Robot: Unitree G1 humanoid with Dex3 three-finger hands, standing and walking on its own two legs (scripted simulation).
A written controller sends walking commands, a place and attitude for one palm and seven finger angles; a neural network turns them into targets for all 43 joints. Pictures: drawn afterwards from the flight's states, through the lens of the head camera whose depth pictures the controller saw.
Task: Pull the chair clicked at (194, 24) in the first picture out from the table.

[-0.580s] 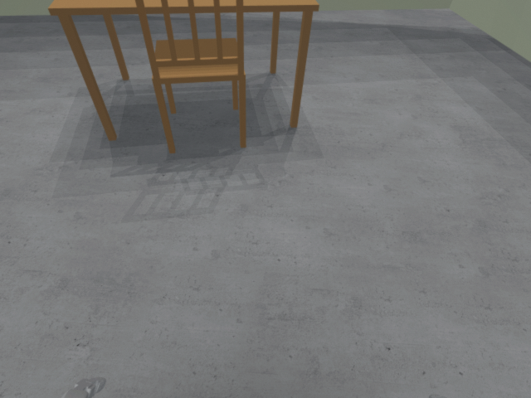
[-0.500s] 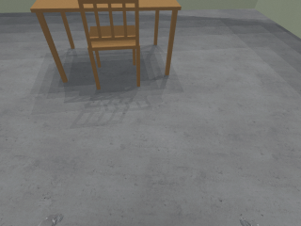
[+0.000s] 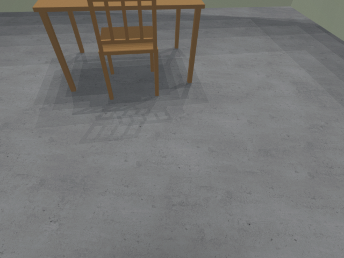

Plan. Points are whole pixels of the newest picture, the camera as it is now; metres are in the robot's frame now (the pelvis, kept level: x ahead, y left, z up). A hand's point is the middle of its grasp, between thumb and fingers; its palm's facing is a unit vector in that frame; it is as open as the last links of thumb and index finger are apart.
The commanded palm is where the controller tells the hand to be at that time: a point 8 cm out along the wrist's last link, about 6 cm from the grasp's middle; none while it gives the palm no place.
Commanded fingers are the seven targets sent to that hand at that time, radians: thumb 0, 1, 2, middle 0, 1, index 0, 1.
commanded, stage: stand and wait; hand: left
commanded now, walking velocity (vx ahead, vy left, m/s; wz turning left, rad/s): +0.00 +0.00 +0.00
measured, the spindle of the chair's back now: (125, 21) +1.53 +0.41 -0.11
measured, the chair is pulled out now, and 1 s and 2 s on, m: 0.00 0.00 0.00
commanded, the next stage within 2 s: look at it before walking up in 0.28 s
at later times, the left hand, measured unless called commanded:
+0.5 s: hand out of the picture +0.07 +0.24 -0.15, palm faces -0.03 -0.94 -0.33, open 7.4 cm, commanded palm none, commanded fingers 0.00 0.90 0.90 -0.20 -0.30 -0.20 -0.30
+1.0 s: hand out of the picture +0.06 +0.24 -0.16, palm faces -0.03 -0.94 -0.33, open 7.4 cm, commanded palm none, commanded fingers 0.00 0.90 0.90 -0.20 -0.30 -0.20 -0.30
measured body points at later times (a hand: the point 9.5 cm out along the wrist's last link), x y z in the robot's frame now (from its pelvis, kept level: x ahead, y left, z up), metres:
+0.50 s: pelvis -0.01 -0.01 +0.00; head -0.01 +0.00 +0.45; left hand +0.07 +0.29 -0.13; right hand +0.07 -0.30 -0.13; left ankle -0.01 +0.11 -0.74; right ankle -0.01 -0.13 -0.74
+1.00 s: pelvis -0.01 -0.01 +0.00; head +0.00 -0.01 +0.45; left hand +0.06 +0.28 -0.13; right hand +0.07 -0.30 -0.13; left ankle -0.01 +0.11 -0.74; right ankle -0.01 -0.13 -0.74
